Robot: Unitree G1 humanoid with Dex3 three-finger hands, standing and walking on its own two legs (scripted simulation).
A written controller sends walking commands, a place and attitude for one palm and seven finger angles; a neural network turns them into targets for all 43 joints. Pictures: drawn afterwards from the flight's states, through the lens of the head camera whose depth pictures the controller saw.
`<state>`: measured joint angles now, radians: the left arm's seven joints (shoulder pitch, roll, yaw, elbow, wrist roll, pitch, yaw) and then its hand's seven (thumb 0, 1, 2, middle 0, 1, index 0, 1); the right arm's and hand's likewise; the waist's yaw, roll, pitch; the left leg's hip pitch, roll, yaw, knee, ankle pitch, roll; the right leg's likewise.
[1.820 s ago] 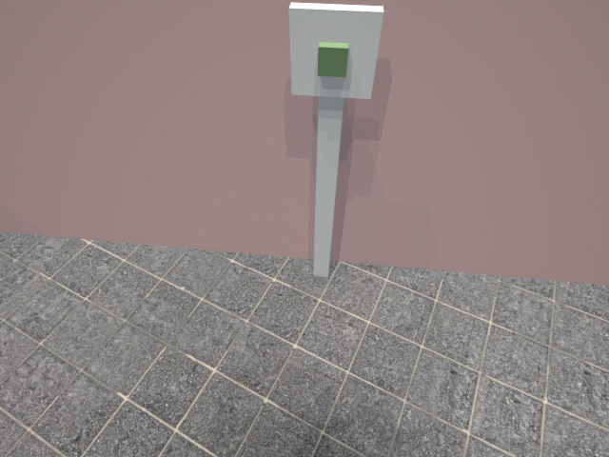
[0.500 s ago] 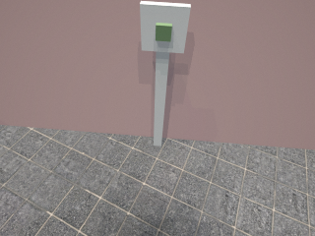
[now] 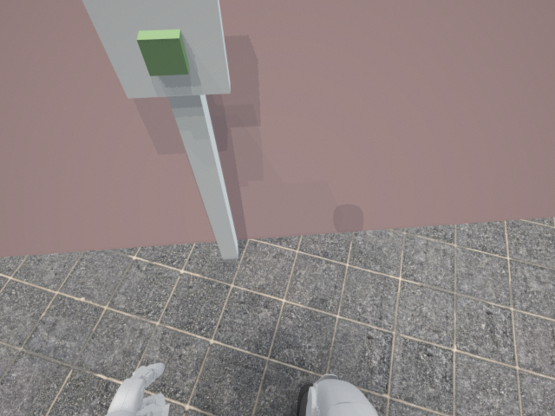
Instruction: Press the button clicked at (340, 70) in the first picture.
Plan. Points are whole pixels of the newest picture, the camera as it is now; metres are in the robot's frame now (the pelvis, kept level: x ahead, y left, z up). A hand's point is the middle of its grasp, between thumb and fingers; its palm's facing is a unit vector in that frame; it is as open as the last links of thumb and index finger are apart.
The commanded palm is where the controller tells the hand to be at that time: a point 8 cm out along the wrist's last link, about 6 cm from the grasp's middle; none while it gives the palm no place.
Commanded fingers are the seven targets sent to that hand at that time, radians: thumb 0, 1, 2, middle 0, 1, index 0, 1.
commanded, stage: take the last steps up to it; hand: left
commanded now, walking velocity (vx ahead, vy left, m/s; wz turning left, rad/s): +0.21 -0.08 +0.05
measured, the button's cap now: (164, 52) +0.60 +0.18 +0.15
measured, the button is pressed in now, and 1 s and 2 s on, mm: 0 0 0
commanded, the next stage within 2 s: come to a stop and stand still in 0.12 s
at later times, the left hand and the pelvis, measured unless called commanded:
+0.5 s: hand (190, 388) +0.17 +0.15 -0.15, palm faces +0.11 -0.97 -0.20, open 7.3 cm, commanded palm none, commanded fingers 0.00 0.90 0.90 -0.20 -0.30 -0.20 -0.30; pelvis +0.15 -0.03 +0.03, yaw +2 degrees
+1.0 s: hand (213, 373) +0.19 +0.11 -0.13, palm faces +0.11 -0.96 -0.25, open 7.3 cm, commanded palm none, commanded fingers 0.00 0.90 0.90 -0.20 -0.30 -0.20 -0.30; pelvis +0.15 -0.08 +0.03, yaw +5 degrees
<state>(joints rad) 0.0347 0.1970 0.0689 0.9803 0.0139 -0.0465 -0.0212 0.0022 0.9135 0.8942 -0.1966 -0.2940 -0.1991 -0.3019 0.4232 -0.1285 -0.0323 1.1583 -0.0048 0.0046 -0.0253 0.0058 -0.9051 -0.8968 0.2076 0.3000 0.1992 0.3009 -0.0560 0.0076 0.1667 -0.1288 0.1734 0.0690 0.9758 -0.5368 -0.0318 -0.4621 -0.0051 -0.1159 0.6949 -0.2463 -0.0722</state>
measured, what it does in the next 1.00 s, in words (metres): walks ahead: left foot, then right foot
